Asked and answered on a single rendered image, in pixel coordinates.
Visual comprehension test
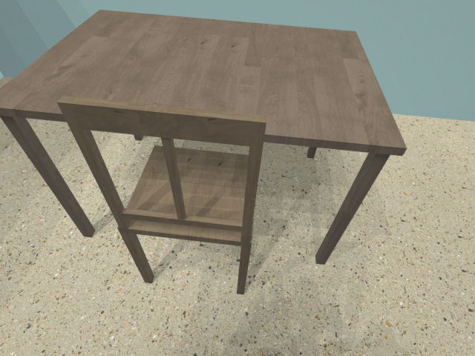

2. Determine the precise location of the chair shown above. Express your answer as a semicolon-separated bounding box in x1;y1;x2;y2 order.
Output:
57;96;266;294

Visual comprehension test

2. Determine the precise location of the table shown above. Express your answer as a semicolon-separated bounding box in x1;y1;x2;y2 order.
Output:
0;10;407;265

